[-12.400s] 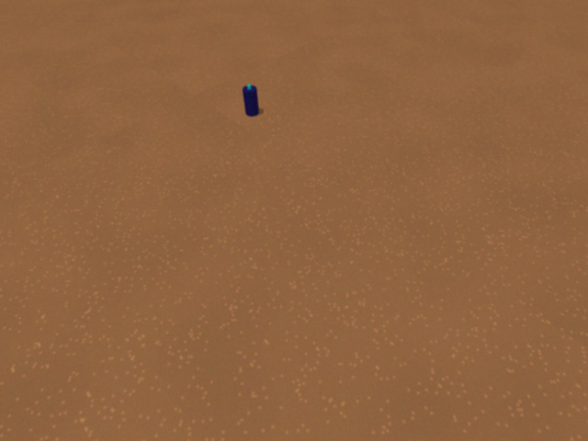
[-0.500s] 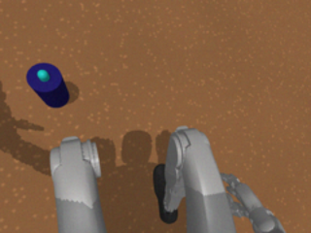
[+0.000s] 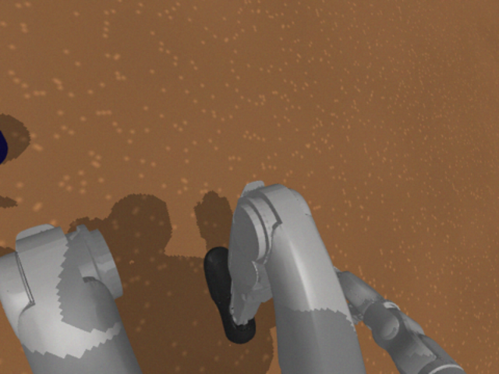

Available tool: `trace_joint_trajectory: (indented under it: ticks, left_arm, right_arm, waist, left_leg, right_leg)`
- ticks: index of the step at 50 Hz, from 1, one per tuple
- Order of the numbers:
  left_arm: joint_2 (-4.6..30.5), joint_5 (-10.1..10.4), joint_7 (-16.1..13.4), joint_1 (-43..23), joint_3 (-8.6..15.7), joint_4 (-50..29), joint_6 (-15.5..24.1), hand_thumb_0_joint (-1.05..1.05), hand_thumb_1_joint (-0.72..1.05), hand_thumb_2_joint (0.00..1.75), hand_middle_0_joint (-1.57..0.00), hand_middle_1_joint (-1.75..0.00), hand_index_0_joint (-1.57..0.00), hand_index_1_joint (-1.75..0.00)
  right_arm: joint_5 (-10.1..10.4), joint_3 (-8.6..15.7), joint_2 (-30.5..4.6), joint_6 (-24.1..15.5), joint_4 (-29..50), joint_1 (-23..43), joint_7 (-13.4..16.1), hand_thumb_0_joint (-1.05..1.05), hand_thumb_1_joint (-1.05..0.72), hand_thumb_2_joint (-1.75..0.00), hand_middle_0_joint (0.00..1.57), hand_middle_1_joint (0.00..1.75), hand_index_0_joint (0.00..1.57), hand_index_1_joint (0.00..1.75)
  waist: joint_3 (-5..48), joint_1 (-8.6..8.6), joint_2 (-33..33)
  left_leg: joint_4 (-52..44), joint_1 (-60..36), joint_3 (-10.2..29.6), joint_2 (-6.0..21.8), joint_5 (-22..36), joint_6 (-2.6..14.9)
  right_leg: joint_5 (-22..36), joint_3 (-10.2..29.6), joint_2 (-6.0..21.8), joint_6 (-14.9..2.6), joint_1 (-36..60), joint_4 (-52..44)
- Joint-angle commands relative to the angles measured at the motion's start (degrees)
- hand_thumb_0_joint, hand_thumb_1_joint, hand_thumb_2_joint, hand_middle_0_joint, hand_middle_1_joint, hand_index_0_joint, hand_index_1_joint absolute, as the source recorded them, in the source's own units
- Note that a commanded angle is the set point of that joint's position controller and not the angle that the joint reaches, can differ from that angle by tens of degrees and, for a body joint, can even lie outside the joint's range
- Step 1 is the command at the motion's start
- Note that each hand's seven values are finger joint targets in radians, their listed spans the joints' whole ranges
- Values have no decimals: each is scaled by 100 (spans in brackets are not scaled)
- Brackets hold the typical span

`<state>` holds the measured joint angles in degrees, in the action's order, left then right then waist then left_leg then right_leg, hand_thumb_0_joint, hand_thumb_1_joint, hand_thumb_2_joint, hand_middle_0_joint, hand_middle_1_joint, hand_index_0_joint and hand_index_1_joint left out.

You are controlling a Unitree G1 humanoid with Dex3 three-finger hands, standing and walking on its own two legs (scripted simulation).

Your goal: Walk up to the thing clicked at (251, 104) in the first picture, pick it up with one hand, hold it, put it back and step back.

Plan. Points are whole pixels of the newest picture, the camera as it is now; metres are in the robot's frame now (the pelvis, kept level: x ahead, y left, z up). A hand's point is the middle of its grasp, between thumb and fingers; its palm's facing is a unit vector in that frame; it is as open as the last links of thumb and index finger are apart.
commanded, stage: close in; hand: left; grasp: from the side
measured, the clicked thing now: out of the picture +0.48 +0.29 -0.19
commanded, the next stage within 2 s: rest palm in 0.32 s
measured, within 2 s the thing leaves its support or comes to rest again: leaves its support in 1.74 s
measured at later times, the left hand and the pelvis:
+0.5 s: hand out of the picture +0.44 +0.31 -0.16, palm faces +0.39 -0.92 -0.01, open 16.9 cm; pelvis -0.01 +0.01 -0.01, yaw -1 degrees
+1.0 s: hand out of the picture +0.45 +0.30 -0.16, palm faces +0.37 -0.93 -0.04, open 11.3 cm; pelvis -0.01 +0.00 +0.00, yaw -2 degrees
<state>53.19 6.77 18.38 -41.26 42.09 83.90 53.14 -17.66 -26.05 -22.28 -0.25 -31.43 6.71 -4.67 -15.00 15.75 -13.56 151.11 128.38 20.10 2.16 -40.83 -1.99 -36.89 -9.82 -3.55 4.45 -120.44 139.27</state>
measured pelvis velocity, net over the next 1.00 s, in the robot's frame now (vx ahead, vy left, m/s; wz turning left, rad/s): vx -0.01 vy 0.00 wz -0.04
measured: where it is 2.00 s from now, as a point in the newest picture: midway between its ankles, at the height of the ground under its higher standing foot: (172, 342)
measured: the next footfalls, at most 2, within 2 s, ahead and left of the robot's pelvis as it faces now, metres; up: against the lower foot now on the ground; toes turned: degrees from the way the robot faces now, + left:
none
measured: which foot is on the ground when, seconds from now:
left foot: down 0.00-1.00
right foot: down 0.00-1.00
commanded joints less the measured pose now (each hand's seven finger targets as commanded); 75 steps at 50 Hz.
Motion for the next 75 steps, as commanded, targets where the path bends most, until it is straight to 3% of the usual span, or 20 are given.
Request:
trace_joint_trajectory:
  ticks: [1, 7, 10, 15, 16, 18, 22, 29, 32, 35, 44, 49, 52, 56, 58, 62, 65, 71, 75]
  left_arm:
    - [1535, -14, -456, -1014, 3, -833, 659, 0, -55, 7, -5, -9, -5, -9]
    - [1199, -149, -787, -1007, -414, -888, 860, 0, -48, 7, -4, -7, -4, -7]
    - [960, -101, -928, -1019, -578, -709, 912, 0, -46, 8, -3, -7, -3, -7]
    - [1047, -182, -1234, -1122, -630, -717, 1065, 0, -43, 10, -2, -7, -3, -6]
    - [910, -209, -1273, -1136, -722, -681, 1100, 0, -40, 10, -2, -7, -2, -6]
    - [950, -274, -1411, -1037, -722, -540, 1106, 0, -39, 13, -2, -8, -2, -7]
    - [887, -316, -1607, -1201, -842, -595, 1181, 0, -31, 17, -6, -8, -5, -9]
    - [777, -448, -1799, -1276, -1144, -463, 1215, 0, -20, 23, -9, -11, -8, -12]
    - [774, -424, -1897, -1347, -1110, -452, 1258, 0, -16, 24, -9, -12, -9, -13]
    - [910, -430, -1954, -1388, -1085, -465, 1301, 0, -3, 36, -29, -30, -29, -30]
    - [922, -528, -2084, -1517, -1195, -314, 1262, 0, 28, 56, -50, -50, -49, -49]
    - [1052, -384, -2206, -1622, -1016, -290, 1273, 0, 34, 69, -64, -66, -64, -65]
    - [1094, -415, -2256, -1656, -1012, -305, 1290, 0, 41, 80, -73, -77, -74, -76]
    - [1031, -495, -2234, -1646, -1088, -359, 1294, 0, 44, 97, -92, -99, -93, -98]
    - [1032, -521, -2223, -1727, -1125, -343, 1291, 0, 45, 104, -99, -107, -99, -106]
    - [952, -601, -2184, -1757, -1277, -297, 1223, 0, 44, 117, -111, -122, -111, -122]
    - [1008, -604, -2184, -1744, -1268, -291, 1183, 0, 34, 121, -115, -128, -114, -130]
    - [1025, -582, -2060, -1857, -1358, -496, 1100, 0, 35, 128, -120, -136, -120, -137]
    - [1033, -515, -1997, -1828, -1266, -844, 997, 0, 31, 130, -124, -141, -124, -142]
  right_arm:
    - [-172, 565, -1983, 158, 130, -214, 59, 0, -94, -91, 20, 30, 20, 30]
    - [-277, 521, -2065, 274, 86, -158, -7, 0, -94, -91, 20, 30, 20, 30]
    - [-292, 481, -2029, 296, 86, -98, -36, 0, -93, -91, 20, 30, 20, 30]
    - [-336, 422, -2042, 363, 95, -61, -90, 0, -92, -91, 20, 30, 20, 30]
    - [-351, 426, -2049, 380, 118, -18, -97, 0, -92, -91, 20, 30, 20, 30]
    - [-355, 395, -1999, 404, 129, 2, -119, 0, -92, -90, 20, 30, 20, 30]
    - [-374, 381, -2016, 433, 160, 34, -154, 0, -90, -90, 20, 30, 20, 30]
    - [-404, 318, -1971, 457, 97, 63, -178, 0, -89, -90, 20, 30, 20, 30]
    - [-414, 291, -1987, 474, 108, 62, -194, 0, -89, -90, 20, 30, 20, 30]
    - [-419, 271, -1985, 489, 87, 78, -187, 0, -89, -90, 20, 30, 20, 30]
    - [-455, 214, -1953, 541, 47, 84, -175, 0, -87, -89, 20, 30, 20, 30]
    - [-419, 169, -1971, 559, 123, 169, -162, 0, -87, -89, 20, 30, 20, 30]
    - [-425, 189, -1967, 561, 92, 159, -154, 0, -87, -89, 20, 30, 20, 30]
    - [-454, 210, -1940, 565, 80, 146, -142, 0, -88, -90, 20, 30, 20, 30]
    - [-458, 198, -1965, 584, 66, 105, -144, 0, -88, -90, 20, 30, 20, 30]
    - [-466, 196, -1945, 610, 52, 134, -163, 0, -88, -90, 20, 30, 20, 30]
    - [-466, 192, -1966, 606, 14, 160, -159, 0, -91, -91, 20, 30, 20, 30]
    - [-446, 188, -1961, 635, 12, 85, -151, 0, -91, -91, 20, 30, 20, 30]
    - [-417, 253, -1950, 647, -11, 6, -146, 0, -91, -91, 20, 30, 20, 30]
  waist:
    - [3363, 262, 3223]
    - [3262, 487, 3282]
    - [3092, 542, 3055]
    - [3094, 549, 3103]
    - [3012, 608, 3131]
    - [2925, 559, 2975]
    - [2847, 636, 2980]
    - [2800, 717, 3020]
    - [2898, 761, 3037]
    - [2880, 724, 3111]
    - [2905, 839, 3149]
    - [2870, 796, 2938]
    - [2827, 802, 3022]
    - [2904, 795, 3194]
    - [2905, 891, 3305]
    - [2795, 927, 3311]
    - [2852, 904, 3389]
    - [2978, 900, 3452]
    - [3196, 805, 3568]
  left_leg:
    - [-1786, -2460, -670, 346, 961, 38]
    - [-1789, -2594, -503, 347, 1043, 0]
    - [-1713, -2367, -515, 322, 834, 52]
    - [-1733, -2415, -438, 316, 799, 30]
    - [-1784, -2468, -383, 329, 796, 5]
    - [-1735, -2274, -435, 313, 617, 45]
    - [-1738, -2260, -411, 309, 622, 47]
    - [-1733, -2339, -356, 326, 704, 33]
    - [-1723, -2418, -307, 331, 822, 14]
    - [-1707, -2391, -339, 328, 781, 18]
    - [-1713, -2427, -323, 338, 856, 27]
    - [-1704, -2207, -309, 325, 604, 78]
    - [-1771, -2224, -323, 335, 558, 74]
    - [-1781, -2452, -329, 361, 843, 36]
    - [-1817, -2537, -283, 369, 935, 13]
    - [-1859, -2497, -280, 367, 840, 15]
    - [-1847, -2592, -269, 376, 968, -3]
    - [-1831, -2665, -288, 377, 1158, -6]
    - [-1834, -2855, -315, 381, 1312, -18]
  right_leg:
    - [993, -799, -133, -462, 1624, -1011]
    - [1150, -937, -155, -435, 1593, -906]
    - [1057, -912, -167, -419, 1583, -977]
    - [1043, -971, -189, -419, 1591, -937]
    - [1040, -1010, -174, -414, 1530, -907]
    - [922, -993, -205, -411, 1568, -988]
    - [947, -1002, -209, -396, 1559, -997]
    - [1068, -1035, -248, -398, 1543, -992]
    - [1175, -1073, -263, -393, 1630, -975]
    - [1160, -1047, -268, -397, 1651, -1010]
    - [1260, -1068, -291, -389, 1733, -1087]
    - [1087, -1080, -315, -388, 1738, -1203]
    - [1030, -1072, -311, -393, 1731, -1230]
    - [1249, -1043, -310, -401, 1750, -1192]
    - [1310, -1087, -305, -407, 1751, -1175]
    - [1232, -1094, -295, -411, 1707, -1209]
    - [1337, -1078, -289, -409, 1712, -1195]
    - [1483, -1075, -293, -417, 1822, -1204]
    - [1570, -1045, -284, -422, 1868, -1207]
